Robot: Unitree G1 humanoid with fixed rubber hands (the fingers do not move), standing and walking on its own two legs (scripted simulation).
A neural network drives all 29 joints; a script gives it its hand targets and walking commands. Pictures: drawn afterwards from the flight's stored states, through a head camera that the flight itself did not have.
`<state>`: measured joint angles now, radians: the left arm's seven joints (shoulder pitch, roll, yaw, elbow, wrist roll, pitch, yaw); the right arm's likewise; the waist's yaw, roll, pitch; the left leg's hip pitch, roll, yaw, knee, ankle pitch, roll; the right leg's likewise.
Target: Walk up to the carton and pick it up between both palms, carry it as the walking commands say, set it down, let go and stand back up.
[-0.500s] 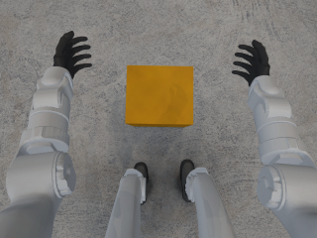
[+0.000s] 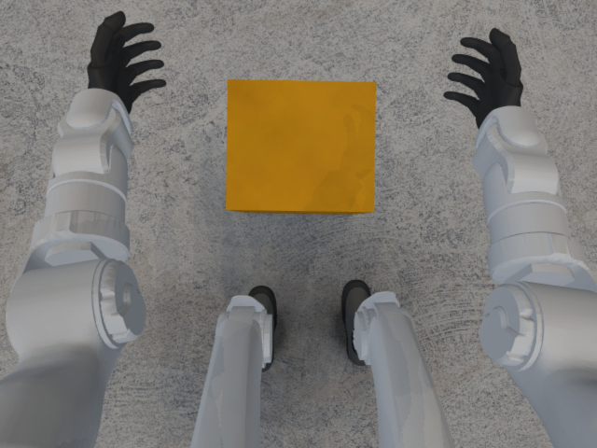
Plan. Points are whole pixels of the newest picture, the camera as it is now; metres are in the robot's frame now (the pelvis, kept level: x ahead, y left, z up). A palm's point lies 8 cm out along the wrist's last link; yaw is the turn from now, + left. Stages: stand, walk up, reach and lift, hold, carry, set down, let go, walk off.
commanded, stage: reach and lift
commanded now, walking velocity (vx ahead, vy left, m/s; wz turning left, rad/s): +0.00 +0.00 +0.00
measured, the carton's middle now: (299, 158) +0.50 +0.02 -0.47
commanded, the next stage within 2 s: none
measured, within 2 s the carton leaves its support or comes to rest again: neither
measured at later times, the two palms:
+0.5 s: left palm (163, 125) +0.52 +0.23 -0.27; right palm (439, 133) +0.51 -0.20 -0.27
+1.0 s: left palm (194, 146) +0.52 +0.22 -0.40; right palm (408, 152) +0.50 -0.19 -0.40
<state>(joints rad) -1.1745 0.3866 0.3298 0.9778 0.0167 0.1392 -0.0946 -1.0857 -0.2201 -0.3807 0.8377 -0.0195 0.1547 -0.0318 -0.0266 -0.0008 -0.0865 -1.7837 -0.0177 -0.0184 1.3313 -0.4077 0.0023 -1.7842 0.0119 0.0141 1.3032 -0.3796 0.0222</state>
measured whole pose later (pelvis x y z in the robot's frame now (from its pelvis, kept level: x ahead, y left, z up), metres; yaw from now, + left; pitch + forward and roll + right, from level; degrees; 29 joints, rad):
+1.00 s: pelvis -0.03 +0.00 -0.23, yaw -1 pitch +38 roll -2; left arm -1.47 0.50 0.07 1.13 -0.22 0.08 0.04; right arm -1.40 -0.36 -0.17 1.06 0.21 0.08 -0.11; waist -0.01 -0.02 0.36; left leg -2.28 -0.02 -0.02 2.22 -0.60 0.00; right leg -2.28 0.04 0.01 2.18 -0.56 0.04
